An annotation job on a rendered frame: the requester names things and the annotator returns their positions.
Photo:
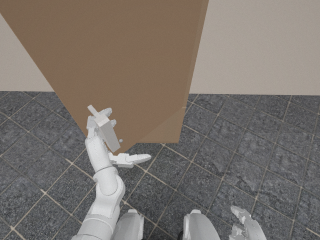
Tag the robot right hand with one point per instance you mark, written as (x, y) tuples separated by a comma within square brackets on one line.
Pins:
[(251, 229)]

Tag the robot left thigh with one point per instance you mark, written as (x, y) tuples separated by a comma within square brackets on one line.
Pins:
[(129, 227)]

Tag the handle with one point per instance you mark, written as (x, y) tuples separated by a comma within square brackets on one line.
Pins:
[(106, 129)]

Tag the robot right thigh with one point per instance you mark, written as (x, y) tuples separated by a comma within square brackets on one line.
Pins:
[(197, 226)]

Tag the cupboard door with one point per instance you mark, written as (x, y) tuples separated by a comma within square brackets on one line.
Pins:
[(132, 56)]

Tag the left robot forearm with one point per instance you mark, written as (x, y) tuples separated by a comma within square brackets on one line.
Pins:
[(101, 219)]

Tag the robot thigh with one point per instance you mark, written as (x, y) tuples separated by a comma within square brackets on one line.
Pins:
[(197, 226), (129, 227)]

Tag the robot left hand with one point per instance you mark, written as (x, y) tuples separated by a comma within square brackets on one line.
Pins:
[(98, 152)]

